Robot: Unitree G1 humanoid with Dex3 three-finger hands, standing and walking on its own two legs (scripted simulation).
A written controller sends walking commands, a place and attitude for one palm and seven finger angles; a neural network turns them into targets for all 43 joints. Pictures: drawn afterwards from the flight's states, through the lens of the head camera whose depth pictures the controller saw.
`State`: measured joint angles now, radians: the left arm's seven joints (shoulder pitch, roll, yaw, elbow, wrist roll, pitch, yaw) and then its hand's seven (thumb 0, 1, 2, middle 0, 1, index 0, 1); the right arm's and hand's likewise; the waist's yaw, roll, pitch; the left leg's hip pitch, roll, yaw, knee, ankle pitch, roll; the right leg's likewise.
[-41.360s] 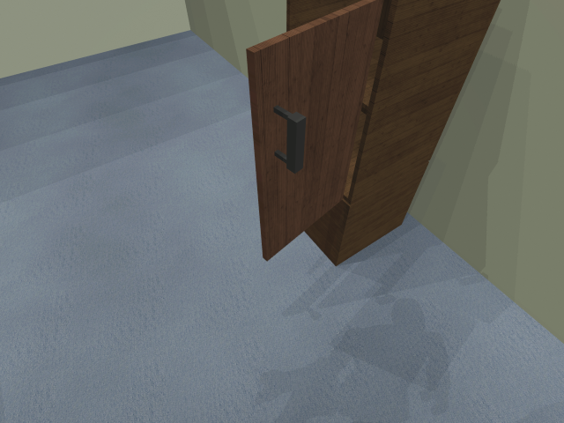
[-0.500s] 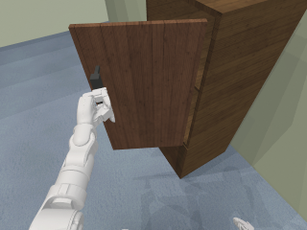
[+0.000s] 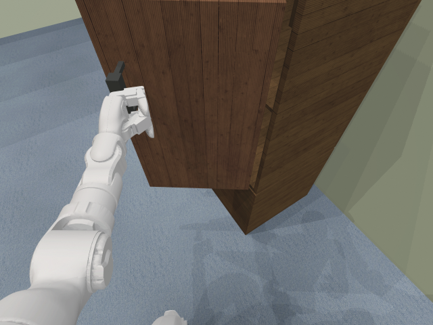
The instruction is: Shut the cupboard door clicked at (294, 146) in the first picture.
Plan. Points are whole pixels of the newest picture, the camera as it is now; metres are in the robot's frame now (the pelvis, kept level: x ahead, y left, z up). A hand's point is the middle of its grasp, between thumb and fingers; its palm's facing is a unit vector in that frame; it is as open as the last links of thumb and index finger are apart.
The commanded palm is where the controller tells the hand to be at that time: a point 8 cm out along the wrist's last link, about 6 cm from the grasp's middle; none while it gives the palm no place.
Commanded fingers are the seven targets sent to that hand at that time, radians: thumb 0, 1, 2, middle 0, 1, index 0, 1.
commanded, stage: push the door shut along its arc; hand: left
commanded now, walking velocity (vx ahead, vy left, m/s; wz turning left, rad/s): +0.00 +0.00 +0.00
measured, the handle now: (125, 95) +0.54 +0.17 +0.11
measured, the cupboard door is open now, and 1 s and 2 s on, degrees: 55 40 27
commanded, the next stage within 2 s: pull the fist back off the door in 1.38 s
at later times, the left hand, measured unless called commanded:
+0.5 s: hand (155, 99) +0.52 +0.11 +0.12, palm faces -0.19 -0.98 -0.01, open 3.1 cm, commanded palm +0.52 +0.15 +0.12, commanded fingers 0.00 0.90 0.90 -1.30 -1.50 -1.30 -1.50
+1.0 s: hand (169, 81) +0.57 +0.08 +0.12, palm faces -0.30 -0.96 +0.00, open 3.1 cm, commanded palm +0.58 +0.12 +0.12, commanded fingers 0.00 0.90 0.90 -1.30 -1.50 -1.30 -1.50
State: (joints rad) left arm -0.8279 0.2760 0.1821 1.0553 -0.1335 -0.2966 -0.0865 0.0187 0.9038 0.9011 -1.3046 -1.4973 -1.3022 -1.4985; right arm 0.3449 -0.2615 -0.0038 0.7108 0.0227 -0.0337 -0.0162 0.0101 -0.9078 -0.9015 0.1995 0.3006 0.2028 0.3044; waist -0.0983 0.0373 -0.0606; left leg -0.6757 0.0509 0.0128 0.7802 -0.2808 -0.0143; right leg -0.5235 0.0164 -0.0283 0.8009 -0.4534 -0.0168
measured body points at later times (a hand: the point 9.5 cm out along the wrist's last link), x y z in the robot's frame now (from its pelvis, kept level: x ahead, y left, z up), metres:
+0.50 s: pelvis +0.00 +0.01 -0.01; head +0.10 +0.01 +0.43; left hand +0.52 +0.16 +0.12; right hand +0.00 -0.26 -0.13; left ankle +0.06 +0.13 -0.70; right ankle -0.03 -0.11 -0.70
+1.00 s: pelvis +0.00 +0.02 -0.03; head +0.14 +0.02 +0.40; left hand +0.58 +0.13 +0.12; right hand -0.07 -0.25 -0.13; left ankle +0.06 +0.13 -0.70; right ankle -0.03 -0.11 -0.70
